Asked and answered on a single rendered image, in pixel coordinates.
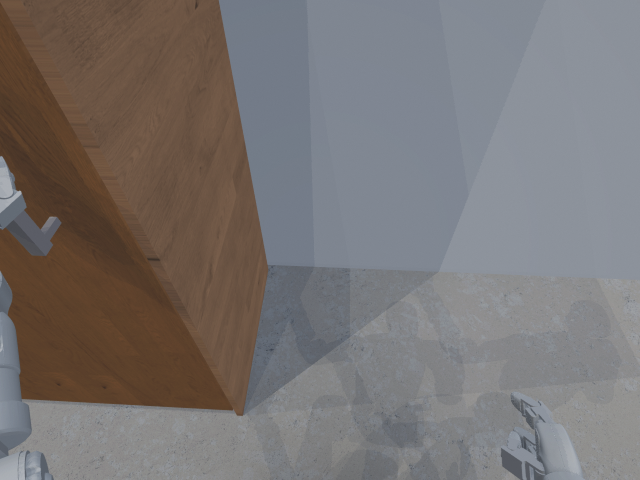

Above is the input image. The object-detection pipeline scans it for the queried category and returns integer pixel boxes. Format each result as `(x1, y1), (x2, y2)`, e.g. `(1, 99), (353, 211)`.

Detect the handle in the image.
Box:
(6, 210), (61, 256)

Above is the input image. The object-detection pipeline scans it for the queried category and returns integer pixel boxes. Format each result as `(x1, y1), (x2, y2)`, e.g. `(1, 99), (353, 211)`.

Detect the robot right hand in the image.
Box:
(501, 391), (583, 480)

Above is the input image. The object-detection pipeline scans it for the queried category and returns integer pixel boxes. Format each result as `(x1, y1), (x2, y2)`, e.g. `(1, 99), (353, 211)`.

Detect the left robot upper arm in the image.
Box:
(0, 450), (54, 480)

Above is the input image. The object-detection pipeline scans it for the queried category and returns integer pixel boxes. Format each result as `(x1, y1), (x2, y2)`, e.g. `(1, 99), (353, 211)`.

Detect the robot left hand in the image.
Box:
(0, 156), (27, 230)

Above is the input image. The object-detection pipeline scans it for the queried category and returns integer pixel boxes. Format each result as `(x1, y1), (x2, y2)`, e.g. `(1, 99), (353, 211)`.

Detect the left robot forearm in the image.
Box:
(0, 271), (32, 459)

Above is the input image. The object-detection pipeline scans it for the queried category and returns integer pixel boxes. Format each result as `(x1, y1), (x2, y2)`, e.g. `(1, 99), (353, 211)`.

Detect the wardrobe door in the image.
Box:
(0, 3), (233, 411)

